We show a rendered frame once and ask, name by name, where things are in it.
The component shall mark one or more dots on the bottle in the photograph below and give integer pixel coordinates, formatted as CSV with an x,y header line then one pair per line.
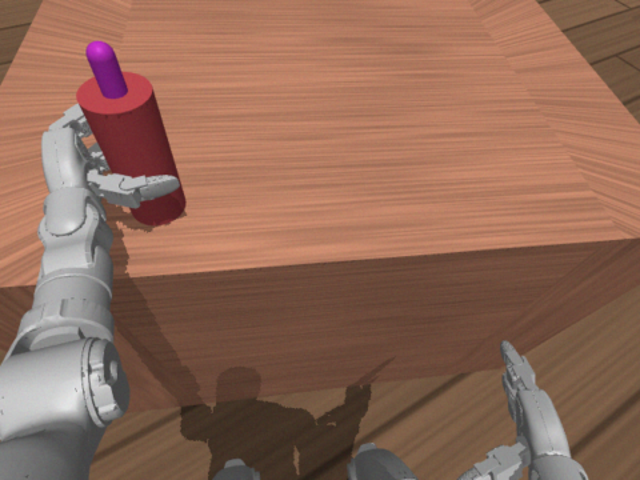
x,y
123,114

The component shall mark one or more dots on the left robot hand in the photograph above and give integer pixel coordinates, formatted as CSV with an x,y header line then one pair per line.
x,y
68,163

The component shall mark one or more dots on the right robot arm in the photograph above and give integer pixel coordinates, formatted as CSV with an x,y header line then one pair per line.
x,y
555,467

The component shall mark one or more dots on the right robot hand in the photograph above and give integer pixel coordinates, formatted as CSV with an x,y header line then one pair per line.
x,y
539,429

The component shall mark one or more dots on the left robot arm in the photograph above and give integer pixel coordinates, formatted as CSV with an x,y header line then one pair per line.
x,y
62,382

